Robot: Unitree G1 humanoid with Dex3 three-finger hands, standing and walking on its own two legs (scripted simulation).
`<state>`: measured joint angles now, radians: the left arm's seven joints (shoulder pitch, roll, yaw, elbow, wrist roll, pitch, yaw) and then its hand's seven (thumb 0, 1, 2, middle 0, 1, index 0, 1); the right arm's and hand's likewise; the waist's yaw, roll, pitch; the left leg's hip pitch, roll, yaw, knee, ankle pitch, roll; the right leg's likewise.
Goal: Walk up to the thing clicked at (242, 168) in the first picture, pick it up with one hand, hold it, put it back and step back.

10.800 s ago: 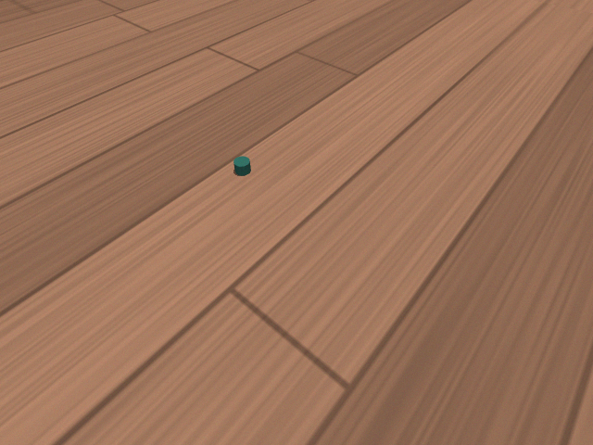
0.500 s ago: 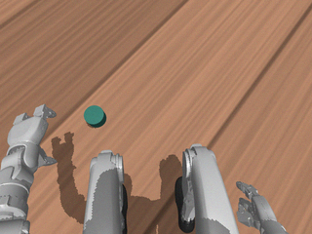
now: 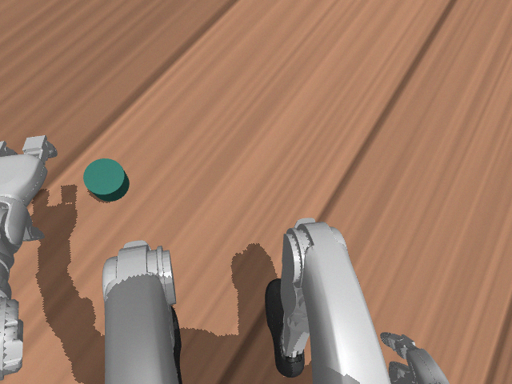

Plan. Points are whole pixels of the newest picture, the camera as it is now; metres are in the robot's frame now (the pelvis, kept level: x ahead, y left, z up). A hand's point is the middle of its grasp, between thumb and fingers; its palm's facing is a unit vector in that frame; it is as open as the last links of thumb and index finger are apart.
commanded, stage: rise first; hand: left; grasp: from above
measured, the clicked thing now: (107, 180) +0.50 +0.24 -0.33
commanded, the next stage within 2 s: approach in 0.90 s
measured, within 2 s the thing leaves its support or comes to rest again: neither
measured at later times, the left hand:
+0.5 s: hand (47, 189) +0.44 +0.30 -0.20, palm faces -0.44 -0.06 -0.89, open 14.2 cm
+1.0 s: hand (56, 187) +0.45 +0.30 -0.22, palm faces -0.45 -0.07 -0.89, open 14.1 cm
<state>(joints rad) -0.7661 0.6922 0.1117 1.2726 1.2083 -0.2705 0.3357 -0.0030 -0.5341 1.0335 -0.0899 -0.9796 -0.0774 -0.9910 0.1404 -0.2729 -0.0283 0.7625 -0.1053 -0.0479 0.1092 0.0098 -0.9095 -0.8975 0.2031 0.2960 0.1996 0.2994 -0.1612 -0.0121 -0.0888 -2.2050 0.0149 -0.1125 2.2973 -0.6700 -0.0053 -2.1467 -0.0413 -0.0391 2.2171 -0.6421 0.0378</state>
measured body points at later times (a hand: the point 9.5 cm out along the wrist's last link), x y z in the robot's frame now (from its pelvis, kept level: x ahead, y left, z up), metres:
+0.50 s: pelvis +0.01 +0.00 -0.03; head +0.25 +0.06 +0.35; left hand +0.46 +0.31 -0.15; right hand +0.08 -0.28 -0.14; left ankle +0.09 +0.13 -0.33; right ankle +0.11 -0.14 -0.33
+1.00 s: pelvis +0.01 +0.00 -0.04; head +0.26 +0.06 +0.34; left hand +0.47 +0.30 -0.16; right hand +0.07 -0.29 -0.14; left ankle +0.09 +0.13 -0.33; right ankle +0.11 -0.14 -0.33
